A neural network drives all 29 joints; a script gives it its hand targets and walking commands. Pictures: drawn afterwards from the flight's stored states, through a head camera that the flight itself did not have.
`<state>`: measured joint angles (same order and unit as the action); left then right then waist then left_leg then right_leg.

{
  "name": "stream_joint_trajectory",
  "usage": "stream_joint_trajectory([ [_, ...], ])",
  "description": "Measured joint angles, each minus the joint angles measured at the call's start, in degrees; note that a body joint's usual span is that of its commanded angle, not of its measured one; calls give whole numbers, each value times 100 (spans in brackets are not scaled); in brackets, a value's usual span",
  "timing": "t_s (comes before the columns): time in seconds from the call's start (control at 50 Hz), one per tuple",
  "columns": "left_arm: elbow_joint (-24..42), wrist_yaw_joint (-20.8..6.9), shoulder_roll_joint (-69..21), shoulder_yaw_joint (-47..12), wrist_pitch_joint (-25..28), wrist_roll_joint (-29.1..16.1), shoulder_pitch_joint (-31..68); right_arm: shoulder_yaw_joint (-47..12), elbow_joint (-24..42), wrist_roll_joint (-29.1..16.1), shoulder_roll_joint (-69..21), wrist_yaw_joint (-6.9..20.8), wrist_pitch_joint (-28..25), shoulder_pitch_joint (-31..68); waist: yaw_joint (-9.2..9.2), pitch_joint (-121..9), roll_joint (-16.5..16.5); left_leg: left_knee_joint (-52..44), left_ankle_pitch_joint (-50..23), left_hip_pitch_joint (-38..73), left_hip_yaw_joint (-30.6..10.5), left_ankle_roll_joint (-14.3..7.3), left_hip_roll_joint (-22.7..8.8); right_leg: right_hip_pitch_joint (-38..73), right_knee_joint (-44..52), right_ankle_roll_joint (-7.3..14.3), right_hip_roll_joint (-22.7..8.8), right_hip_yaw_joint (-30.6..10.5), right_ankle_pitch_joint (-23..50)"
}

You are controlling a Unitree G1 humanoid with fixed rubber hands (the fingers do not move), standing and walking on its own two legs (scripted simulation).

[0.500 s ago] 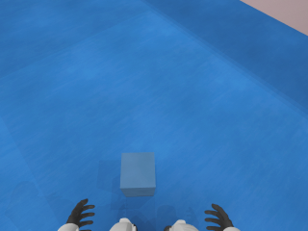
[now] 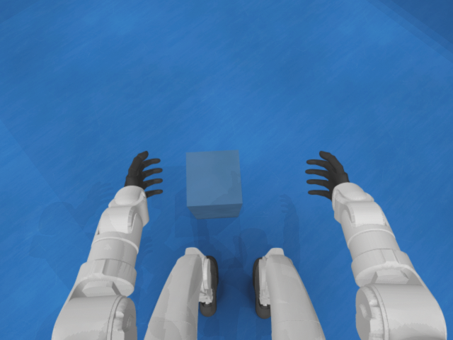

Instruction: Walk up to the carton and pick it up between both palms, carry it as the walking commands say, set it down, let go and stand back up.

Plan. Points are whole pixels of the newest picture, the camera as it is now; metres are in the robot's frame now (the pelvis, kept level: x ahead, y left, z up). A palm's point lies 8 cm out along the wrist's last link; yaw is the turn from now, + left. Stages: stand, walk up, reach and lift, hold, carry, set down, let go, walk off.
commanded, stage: reach and lift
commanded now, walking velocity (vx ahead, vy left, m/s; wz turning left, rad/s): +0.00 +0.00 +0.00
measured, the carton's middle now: (215, 188) +0.47 +0.05 -0.53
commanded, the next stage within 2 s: none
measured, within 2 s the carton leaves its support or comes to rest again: neither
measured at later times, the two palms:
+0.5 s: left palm (146, 153) +0.46 +0.18 -0.15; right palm (305, 142) +0.49 -0.17 -0.15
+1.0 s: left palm (156, 177) +0.45 +0.20 -0.30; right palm (288, 168) +0.47 -0.16 -0.30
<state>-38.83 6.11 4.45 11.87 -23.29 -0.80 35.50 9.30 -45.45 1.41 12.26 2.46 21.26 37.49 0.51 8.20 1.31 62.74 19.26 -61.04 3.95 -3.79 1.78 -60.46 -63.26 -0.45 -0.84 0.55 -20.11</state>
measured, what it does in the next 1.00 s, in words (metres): lowers itself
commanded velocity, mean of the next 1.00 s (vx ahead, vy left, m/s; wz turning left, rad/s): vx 0.00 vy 0.00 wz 0.00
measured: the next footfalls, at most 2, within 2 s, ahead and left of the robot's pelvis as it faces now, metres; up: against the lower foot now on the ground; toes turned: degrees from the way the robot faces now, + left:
none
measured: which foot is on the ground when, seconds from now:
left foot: down 0.00-1.00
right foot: down 0.00-1.00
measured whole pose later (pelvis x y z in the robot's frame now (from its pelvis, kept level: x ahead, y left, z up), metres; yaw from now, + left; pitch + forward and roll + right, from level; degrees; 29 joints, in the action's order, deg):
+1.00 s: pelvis +0.01 -0.03 -0.14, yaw +1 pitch +49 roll -1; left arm -46.5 3.3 11.3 14.3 0.5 -6.0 52.2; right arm 9.7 -45.1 -2.5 8.7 -7.8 1.5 52.5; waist 2.2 -4.3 -1.3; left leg 90.4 24.9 -114.7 -0.7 -0.6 3.8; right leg -113.5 -91.2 0.2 3.3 -0.1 -27.1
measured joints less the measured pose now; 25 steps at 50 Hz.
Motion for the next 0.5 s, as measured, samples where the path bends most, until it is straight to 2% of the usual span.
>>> stream_joint_trajectory([
  [0.08,-180,148,-102,185,484,52,359,137,-159,-37,-15,-65,-450,362,85,-100,-63,-10,-89,-543,-13,0,-9,-559,1,21,37,-15,85],
  [0.16,-419,157,-26,341,1000,-42,742,179,-194,-124,-136,-277,-863,795,160,-355,-190,173,-53,-1200,-44,41,-38,-1229,-193,70,89,-9,46],
  [0.34,-858,-89,370,307,1868,-170,1297,159,-628,-264,-379,-685,-1527,1479,204,-1052,-329,487,112,-2310,-279,175,-35,-2277,-468,217,155,156,-152],
  [0.5,-663,-407,340,323,2231,37,950,324,-231,-119,-586,-782,-1931,961,111,-1393,-206,213,68,-2617,-485,263,63,-2531,-187,201,248,109,-169],
])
